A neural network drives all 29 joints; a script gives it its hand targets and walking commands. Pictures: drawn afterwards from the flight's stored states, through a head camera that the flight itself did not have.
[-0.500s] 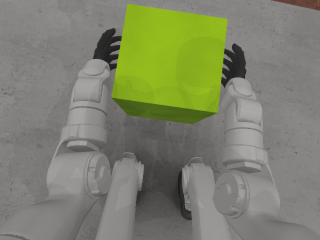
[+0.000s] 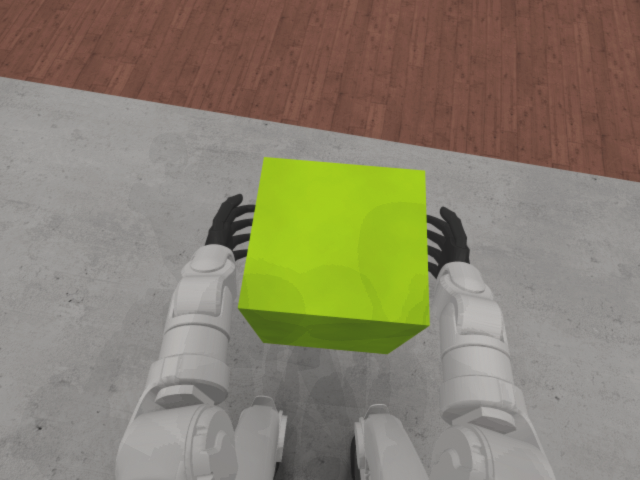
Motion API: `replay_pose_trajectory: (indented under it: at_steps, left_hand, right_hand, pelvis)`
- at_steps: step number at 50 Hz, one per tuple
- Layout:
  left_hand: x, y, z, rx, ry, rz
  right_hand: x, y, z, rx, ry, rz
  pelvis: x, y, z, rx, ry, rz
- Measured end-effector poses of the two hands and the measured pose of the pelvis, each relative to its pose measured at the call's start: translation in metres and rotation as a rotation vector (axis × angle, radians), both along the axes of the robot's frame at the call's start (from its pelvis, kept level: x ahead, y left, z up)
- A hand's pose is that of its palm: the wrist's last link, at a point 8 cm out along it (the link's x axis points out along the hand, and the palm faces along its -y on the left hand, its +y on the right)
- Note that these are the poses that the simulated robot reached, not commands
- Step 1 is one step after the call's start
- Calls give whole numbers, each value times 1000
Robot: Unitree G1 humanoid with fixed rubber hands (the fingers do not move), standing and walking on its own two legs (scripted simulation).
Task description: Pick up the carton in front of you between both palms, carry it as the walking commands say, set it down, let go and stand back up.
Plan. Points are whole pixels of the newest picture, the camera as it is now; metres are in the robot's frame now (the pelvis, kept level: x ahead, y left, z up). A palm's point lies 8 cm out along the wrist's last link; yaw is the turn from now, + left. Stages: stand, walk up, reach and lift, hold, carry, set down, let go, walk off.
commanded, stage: reach and lift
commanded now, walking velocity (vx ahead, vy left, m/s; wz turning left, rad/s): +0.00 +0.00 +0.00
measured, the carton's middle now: (333, 268) +0.42 +0.00 -0.10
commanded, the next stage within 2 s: hold in 1.58 s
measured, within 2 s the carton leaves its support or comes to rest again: neither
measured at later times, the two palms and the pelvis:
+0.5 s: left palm (186, 241) +0.35 +0.15 +0.12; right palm (516, 249) +0.35 -0.15 +0.12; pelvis +0.04 -0.01 +0.11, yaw +1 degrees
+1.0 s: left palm (175, 237) +0.34 +0.15 +0.14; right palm (530, 247) +0.34 -0.15 +0.15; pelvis +0.04 +0.00 +0.12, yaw +0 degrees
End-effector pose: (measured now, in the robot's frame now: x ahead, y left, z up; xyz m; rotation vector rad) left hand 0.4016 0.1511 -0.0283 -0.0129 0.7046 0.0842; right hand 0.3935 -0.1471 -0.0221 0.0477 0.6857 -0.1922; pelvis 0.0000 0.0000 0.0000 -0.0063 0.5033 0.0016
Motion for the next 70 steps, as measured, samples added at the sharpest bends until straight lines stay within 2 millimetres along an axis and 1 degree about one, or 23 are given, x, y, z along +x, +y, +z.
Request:
replay_pose_trajectory:
  at_steps: [10,17,25,29,32,37,45,58,70]
  left_hand:
    - [-24,-2,60,2,1,20]
    - [-39,-3,102,4,-10,31]
    - [-57,-4,146,18,-34,43]
    - [-62,-5,162,33,-37,34]
    - [-65,-5,167,39,-24,30]
    - [-70,-4,165,37,0,33]
    - [-68,-3,168,30,-17,38]
    - [-62,-3,175,50,-18,22]
    - [-62,-4,179,61,-14,17]
  right_hand:
    - [-18,-2,60,-4,1,22]
    - [-30,-3,101,-6,-9,36]
    - [-41,-5,145,-27,-33,73]
    - [-46,-5,160,-38,-34,85]
    - [-50,-5,164,-43,-21,90]
    - [-54,-4,162,-42,2,91]
    - [-53,-4,165,-37,-14,85]
    - [-47,-3,172,-54,-15,96]
    - [-47,-4,176,-64,-10,105]
  pelvis:
    - [19,-5,53,5,-153,2]
    - [34,-6,83,7,-276,5]
    - [45,-6,107,10,-426,6]
    - [46,-6,113,11,-493,6]
    - [45,-6,115,11,-530,5]
    - [39,-6,115,11,-561,4]
    - [35,-5,115,10,-572,5]
    - [46,-4,119,9,-581,4]
    - [53,-4,121,10,-592,5]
